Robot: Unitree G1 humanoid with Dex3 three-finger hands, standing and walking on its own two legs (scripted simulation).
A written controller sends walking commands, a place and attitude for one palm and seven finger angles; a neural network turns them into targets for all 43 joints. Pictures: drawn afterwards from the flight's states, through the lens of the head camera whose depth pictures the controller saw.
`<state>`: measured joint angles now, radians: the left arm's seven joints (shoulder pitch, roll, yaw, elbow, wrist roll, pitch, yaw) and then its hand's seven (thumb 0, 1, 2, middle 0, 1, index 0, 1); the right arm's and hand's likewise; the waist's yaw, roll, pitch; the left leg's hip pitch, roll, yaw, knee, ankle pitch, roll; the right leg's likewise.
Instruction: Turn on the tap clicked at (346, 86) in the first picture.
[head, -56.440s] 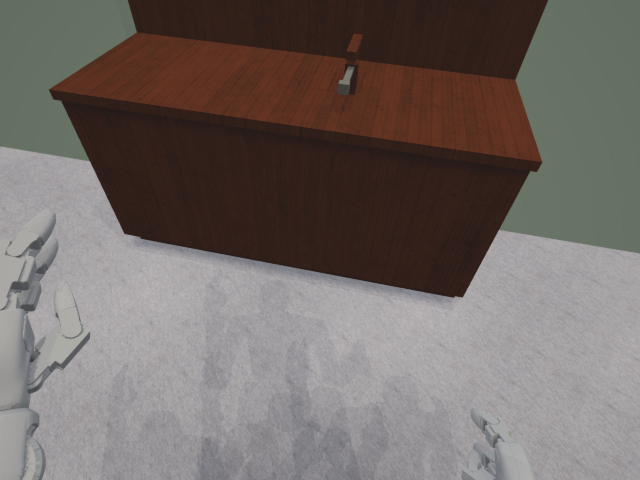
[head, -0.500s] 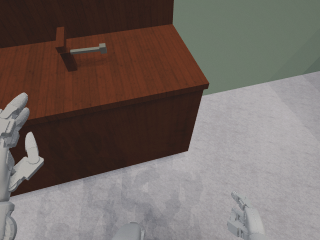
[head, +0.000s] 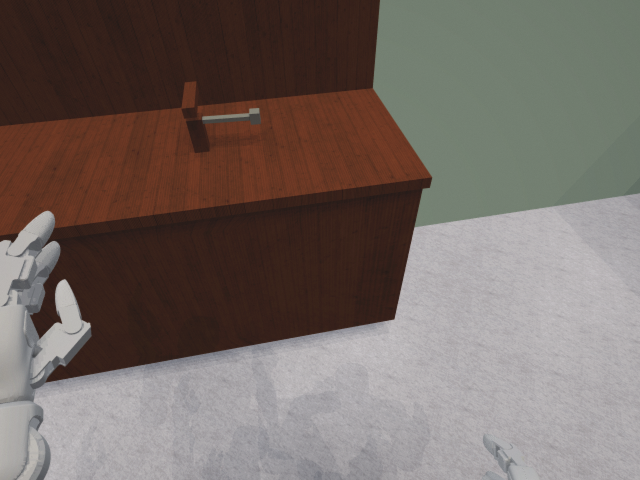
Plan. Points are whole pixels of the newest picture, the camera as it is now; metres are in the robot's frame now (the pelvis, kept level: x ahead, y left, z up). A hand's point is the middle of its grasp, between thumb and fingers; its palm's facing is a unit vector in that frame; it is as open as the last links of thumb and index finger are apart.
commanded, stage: stop stepping back and stand still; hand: left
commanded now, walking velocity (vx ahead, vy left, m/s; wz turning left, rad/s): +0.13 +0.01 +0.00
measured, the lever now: (255, 116) +0.89 +0.22 +0.02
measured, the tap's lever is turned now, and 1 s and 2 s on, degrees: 86 86 86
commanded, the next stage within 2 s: stand and check the lever's angle in 1.22 s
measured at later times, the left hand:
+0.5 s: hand (130, 337) +0.21 +0.19 +0.16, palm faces +0.33 -0.87 -0.37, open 7.4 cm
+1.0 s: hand (114, 296) +0.25 +0.22 +0.17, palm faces +0.34 -0.86 -0.38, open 7.4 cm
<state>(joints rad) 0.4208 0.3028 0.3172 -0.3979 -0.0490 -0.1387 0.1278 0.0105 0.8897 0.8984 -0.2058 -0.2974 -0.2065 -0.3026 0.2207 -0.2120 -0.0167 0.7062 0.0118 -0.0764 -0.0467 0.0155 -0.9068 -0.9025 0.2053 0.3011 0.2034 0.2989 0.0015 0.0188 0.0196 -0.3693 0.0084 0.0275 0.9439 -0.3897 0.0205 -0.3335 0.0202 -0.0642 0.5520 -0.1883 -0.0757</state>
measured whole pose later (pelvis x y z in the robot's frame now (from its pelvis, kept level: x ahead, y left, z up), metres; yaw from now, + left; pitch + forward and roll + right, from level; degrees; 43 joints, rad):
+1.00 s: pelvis +0.02 -0.01 +0.01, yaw -3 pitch -1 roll -1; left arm 0.47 0.36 0.32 -0.49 -0.06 -0.14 0.15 0.01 0.89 0.90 -0.21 -0.30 -0.21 -0.30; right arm 0.15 -0.19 0.01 0.60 0.01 -0.09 -0.06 0.01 -0.91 -0.90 0.21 0.30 0.20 0.30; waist 0.02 0.02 0.06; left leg -0.21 0.02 0.03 0.45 -0.22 0.00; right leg -0.17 0.01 -0.04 0.41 -0.22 -0.01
